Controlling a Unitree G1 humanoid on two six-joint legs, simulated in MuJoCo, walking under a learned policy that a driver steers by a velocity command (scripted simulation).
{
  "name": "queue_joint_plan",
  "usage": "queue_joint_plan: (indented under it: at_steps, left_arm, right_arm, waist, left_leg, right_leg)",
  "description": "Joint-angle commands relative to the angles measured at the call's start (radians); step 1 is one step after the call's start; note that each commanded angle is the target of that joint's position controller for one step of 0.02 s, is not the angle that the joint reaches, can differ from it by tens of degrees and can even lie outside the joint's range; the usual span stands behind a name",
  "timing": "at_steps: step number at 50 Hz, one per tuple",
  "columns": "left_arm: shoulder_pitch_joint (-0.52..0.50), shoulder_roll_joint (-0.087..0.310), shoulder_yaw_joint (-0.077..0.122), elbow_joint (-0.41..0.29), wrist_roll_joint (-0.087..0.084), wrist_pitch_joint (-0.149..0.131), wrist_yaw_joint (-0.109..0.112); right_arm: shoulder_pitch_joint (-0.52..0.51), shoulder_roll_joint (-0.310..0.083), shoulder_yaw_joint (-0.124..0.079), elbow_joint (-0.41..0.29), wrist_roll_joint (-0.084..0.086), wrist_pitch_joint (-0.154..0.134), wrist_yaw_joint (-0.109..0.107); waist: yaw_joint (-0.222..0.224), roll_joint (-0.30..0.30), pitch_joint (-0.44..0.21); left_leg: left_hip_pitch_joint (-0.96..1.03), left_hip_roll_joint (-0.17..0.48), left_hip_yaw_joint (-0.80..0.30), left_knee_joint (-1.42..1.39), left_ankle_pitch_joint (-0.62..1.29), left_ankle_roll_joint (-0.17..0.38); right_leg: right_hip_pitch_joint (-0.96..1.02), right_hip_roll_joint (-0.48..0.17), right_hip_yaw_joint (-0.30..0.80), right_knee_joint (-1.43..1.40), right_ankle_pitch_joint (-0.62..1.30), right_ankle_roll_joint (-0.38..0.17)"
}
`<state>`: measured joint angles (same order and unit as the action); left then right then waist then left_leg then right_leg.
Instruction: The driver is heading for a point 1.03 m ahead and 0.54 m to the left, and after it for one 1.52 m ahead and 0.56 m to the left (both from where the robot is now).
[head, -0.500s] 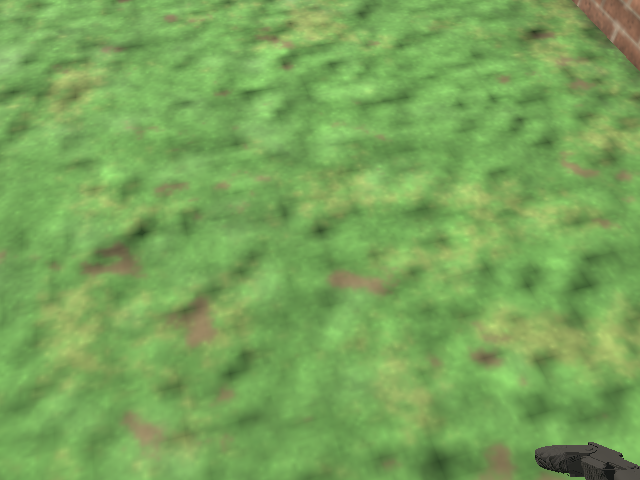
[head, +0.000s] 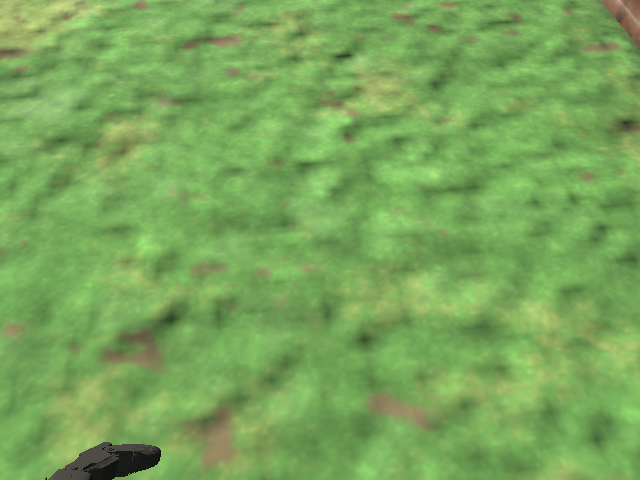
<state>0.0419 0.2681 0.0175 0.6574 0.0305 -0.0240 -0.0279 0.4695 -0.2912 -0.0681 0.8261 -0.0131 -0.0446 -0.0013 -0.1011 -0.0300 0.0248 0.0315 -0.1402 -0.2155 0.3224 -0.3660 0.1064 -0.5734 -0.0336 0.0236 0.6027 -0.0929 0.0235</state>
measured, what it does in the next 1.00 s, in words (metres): walks ahead, turning left: right foot, then left foot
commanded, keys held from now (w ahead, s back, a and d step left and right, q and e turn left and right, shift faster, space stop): w+q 0.84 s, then w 0.16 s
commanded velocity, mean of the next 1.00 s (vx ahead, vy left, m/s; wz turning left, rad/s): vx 0.50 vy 0.00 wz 0.57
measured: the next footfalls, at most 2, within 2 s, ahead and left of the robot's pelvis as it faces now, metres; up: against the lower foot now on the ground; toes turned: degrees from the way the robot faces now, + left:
right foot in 0.04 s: +0.20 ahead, -0.12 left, +0.00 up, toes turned +3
left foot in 0.56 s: +0.42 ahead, +0.15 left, +0.00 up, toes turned +23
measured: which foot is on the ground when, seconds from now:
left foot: down 0.00-0.06, up 0.08-0.54, down 0.56-1.00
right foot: up 0.00-0.02, down 0.04-0.58, up 0.60-1.00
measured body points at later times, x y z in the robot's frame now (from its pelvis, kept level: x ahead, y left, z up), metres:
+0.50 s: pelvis +0.26 +0.01 +0.00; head +0.30 +0.02 +0.45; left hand +0.16 +0.26 -0.13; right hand +0.54 -0.14 -0.09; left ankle +0.37 +0.15 -0.71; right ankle +0.16 -0.13 -0.73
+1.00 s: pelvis +0.51 +0.13 +0.01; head +0.53 +0.16 +0.46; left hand +0.55 +0.44 -0.09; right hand +0.65 -0.11 -0.11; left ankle +0.38 +0.14 -0.73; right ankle +0.73 +0.10 -0.69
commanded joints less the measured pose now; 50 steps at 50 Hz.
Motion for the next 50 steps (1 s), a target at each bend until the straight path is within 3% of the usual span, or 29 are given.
queue_joint_plan:
  at_steps: [1, 2, 3, 4, 5, 6, 7, 9, 13, 19, 23, 25, 27, 28, 29, 30, 31, 32, 33, 34, 36, 39, 43, 48, 50]
  left_arm:
    - [0.127, 0.145, 0.048, -0.03, -0.004, -0.031, 0.023]
    - [0.265, 0.182, 0.062, 0.0, 0.006, -0.045, 0.036]
    - [0.409, 0.267, 0.081, -0.002, 0.033, -0.049, 0.054]
    - [0.356, 0.307, 0.09, -0.005, 0.022, -0.035, 0.049]
    - [0.275, 0.215, 0.076, -0.018, 0.011, -0.025, 0.043]
    - [0.23, 0.136, 0.057, -0.019, 0.003, -0.025, 0.039]
    - [0.207, 0.101, 0.046, -0.01, 0.004, -0.027, 0.037]
    - [0.221, 0.099, 0.044, 0.022, 0.0, -0.042, 0.037]
    - [0.27, 0.113, 0.052, 0.062, -0.016, -0.074, 0.022]
    - [0.308, 0.119, 0.055, 0.103, -0.015, -0.07, 0.023]
    - [0.361, 0.156, 0.064, 0.136, -0.015, -0.058, 0.033]
    - [0.377, 0.182, 0.068, 0.152, -0.013, -0.044, 0.04]
    - [0.379, 0.209, 0.071, 0.157, -0.014, -0.025, 0.045]
    - [0.366, 0.206, 0.067, 0.143, -0.014, -0.02, 0.045]
    - [0.399, 0.117, 0.045, 0.08, -0.025, -0.024, 0.031]
    - [0.331, 0.124, 0.049, 0.018, -0.01, -0.028, 0.022]
    - [0.215, 0.157, 0.054, -0.005, -0.004, -0.03, 0.02]
    - [0.214, 0.127, 0.041, -0.003, -0.016, -0.041, 0.019]
    - [0.235, 0.121, 0.039, 0.016, -0.013, -0.042, 0.02]
    - [0.257, 0.121, 0.04, 0.021, 0.004, -0.028, 0.02]
    - [0.296, 0.115, 0.04, 0.037, 0.021, 0.003, 0.014]
    - [0.225, 0.094, 0.037, 0.018, 0.016, 0.018, 0.008]
    - [0.067, 0.09, 0.036, -0.025, 0.013, 0.015, 0.008]
    - [-0.064, 0.075, 0.025, -0.061, 0.005, -0.004, -0.005]
    - [-0.086, 0.081, 0.025, -0.074, 0.002, -0.012, -0.007]
  right_arm:
    - [-0.075, -0.19, -0.044, -0.068, -0.001, -0.016, -0.004]
    - [-0.088, -0.17, -0.038, -0.071, 0.008, -0.023, 0.006]
    - [-0.056, -0.078, -0.014, -0.108, 0.032, -0.03, 0.008]
    - [0.012, -0.074, -0.009, -0.137, 0.023, -0.027, 0.007]
    - [0.001, -0.122, -0.015, -0.094, -0.008, -0.008, -0.001]
    - [-0.064, -0.121, -0.014, -0.088, -0.016, -0.001, 0.01]
    - [-0.097, -0.1, -0.011, -0.091, -0.013, 0.004, 0.019]
    - [-0.113, -0.086, -0.008, -0.092, -0.023, 0.026, 0.038]
    - [-0.207, -0.064, 0.001, -0.135, -0.024, 0.042, 0.06]
    - [-0.416, -0.019, 0.026, -0.205, -0.019, 0.032, 0.086]
    - [-0.501, -0.026, 0.029, -0.238, -0.028, 0.034, 0.093]
    - [-0.484, -0.04, 0.022, -0.238, -0.036, 0.036, 0.083]
    - [-0.324, -0.072, 0.002, -0.195, -0.043, 0.027, 0.067]
    - [-0.148, -0.107, -0.019, -0.136, -0.05, 0.02, 0.052]
    - [-0.068, -0.221, -0.052, -0.13, -0.053, 0.024, 0.035]
    - [-0.08, -0.282, -0.067, -0.158, -0.011, 0.033, 0.027]
    - [-0.067, -0.254, -0.063, -0.138, 0.001, 0.039, 0.017]
    - [-0.106, -0.206, -0.052, -0.119, 0.006, 0.035, 0.008]
    - [-0.148, -0.16, -0.038, -0.115, 0.005, 0.029, 0.005]
    - [-0.186, -0.136, -0.029, -0.117, 0.011, 0.021, 0.002]
    - [-0.211, -0.115, -0.02, -0.125, 0.012, 0.004, 0.007]
    - [-0.161, -0.142, -0.03, -0.103, 0.009, -0.007, 0.013]
    - [-0.075, -0.137, -0.03, -0.073, 0.01, -0.011, 0.013]
    - [0.02, -0.126, -0.021, -0.028, 0.004, -0.022, 0.002]
    - [0.03, -0.136, -0.02, -0.016, -0.001, -0.023, -0.006]
  waist:
    - [0.136, 0.101, -0.051]
    - [0.207, 0.042, -0.138]
    - [0.24, -0.102, -0.306]
    - [0.155, -0.316, -0.354]
    - [0.123, -0.132, -0.202]
    - [0.125, -0.016, -0.092]
    - [0.112, 0.0, -0.032]
    - [0.097, -0.069, -0.004]
    - [0.097, -0.066, -0.006]
    - [0.133, -0.061, 0.036]
    - [0.151, -0.059, 0.06]
    - [0.136, -0.07, 0.034]
    - [0.062, -0.07, -0.074]
    - [-0.017, -0.017, -0.173]
    - [-0.016, 0.175, -0.304]
    - [0.001, 0.244, -0.372]
    - [-0.027, 0.107, -0.257]
    - [0.018, 0.079, -0.137]
    - [0.069, 0.039, -0.068]
    - [0.11, 0.047, -0.042]
    - [0.141, 0.065, -0.061]
    - [0.126, 0.06, -0.033]
    - [0.068, 0.078, 0.017]
    - [0.01, 0.085, 0.029]
    - [0.009, 0.093, 0.037]
  left_leg:
    - [-0.12, 0.221, -0.156, 0.179, 0.774, 0.043]
    - [-0.206, 0.152, -0.101, 0.393, 0.713, 0.016]
    - [-0.39, 0.066, -0.001, 0.709, 0.352, -0.015]
    - [-0.608, -0.028, 0.073, 0.881, -0.182, -0.026]
    - [-0.675, 0.07, 0.069, 0.969, -0.113, -0.024]
    - [-0.662, 0.105, 0.089, 0.949, -0.034, -0.029]
    - [-0.639, 0.138, 0.101, 0.894, 0.008, -0.035]
    - [-0.604, 0.166, 0.126, 0.854, 0.033, -0.048]
    - [-0.688, 0.184, 0.142, 0.818, 0.126, -0.058]
    - [-0.679, 0.194, 0.23, 0.502, 0.341, -0.063]
    - [-0.623, 0.178, 0.3, 0.345, 0.273, -0.023]
    - [-0.553, 0.126, 0.338, 0.302, 0.168, 0.013]
    - [-0.354, 0.045, 0.354, 0.247, 0.093, 0.063]
    - [-0.113, 0.041, 0.308, 0.184, 0.116, 0.098]
    - [0.222, 0.32, -0.101, 0.147, -0.067, 0.196]
    - [0.314, 0.496, -0.565, -0.006, 0.055, 0.292]
    - [0.265, 0.455, -0.415, -0.015, 0.195, 0.269]
    - [0.126, 0.428, -0.279, -0.016, 0.318, 0.245]
    - [-0.001, 0.368, -0.188, -0.03, 0.422, 0.199]
    - [-0.094, 0.32, -0.131, -0.044, 0.481, 0.178]
    - [-0.173, 0.274, -0.081, -0.069, 0.529, 0.175]
    - [-0.217, 0.246, -0.077, -0.117, 0.438, 0.176]
    - [-0.147, 0.243, -0.106, -0.14, 0.373, 0.157]
    - [-0.027, 0.261, -0.085, -0.092, 0.543, 0.126]
    - [0.005, 0.284, -0.096, -0.072, 0.601, 0.111]
  right_leg:
    - [0.321, 0.068, -0.03, -0.093, -0.072, -0.044]
    - [0.537, -0.001, 0.024, -0.138, -0.07, -0.076]
    - [0.797, -0.272, 0.329, -0.185, -0.32, -0.135]
    - [0.85, -0.427, 0.765, -0.326, -0.332, -0.219]
    - [0.711, -0.406, 0.696, -0.32, -0.416, -0.227]
    - [0.586, -0.354, 0.533, -0.333, -0.375, -0.215]
    - [0.499, -0.299, 0.388, -0.362, -0.268, -0.188]
    - [0.43, -0.238, 0.215, -0.392, -0.082, -0.166]
    - [0.467, -0.245, 0.065, -0.424, 0.154, -0.184]
    - [0.485, -0.199, -0.143, -0.435, 0.221, -0.153]
    - [0.57, -0.234, -0.196, -0.403, 0.312, -0.132]
    - [0.632, -0.244, -0.235, -0.292, 0.584, -0.119]
    - [0.635, -0.242, -0.267, -0.013, 0.793, -0.111]
    - [0.51, -0.22, -0.287, 0.234, 0.66, -0.085]
    - [0.145, -0.14, -0.287, 0.58, 0.096, -0.033]
    - [-0.109, 0.037, -0.137, 0.818, -0.469, 0.008]
    - [-0.209, -0.019, -0.016, 0.821, -0.379, -0.002]
    - [-0.192, -0.061, -0.015, 0.738, -0.296, -0.01]
    - [-0.124, -0.091, -0.012, 0.634, -0.27, -0.012]
    - [-0.056, -0.104, -0.005, 0.58, -0.27, -0.002]
    - [0.022, -0.1, -0.015, 0.533, -0.257, 0.015]
    - [-0.019, -0.092, -0.028, 0.434, -0.16, 0.035]
    - [-0.123, -0.081, -0.016, 0.258, -0.01, 0.041]
    - [-0.112, -0.04, -0.037, 0.079, 0.082, 0.004]
    - [-0.074, -0.022, -0.04, 0.024, 0.065, -0.022]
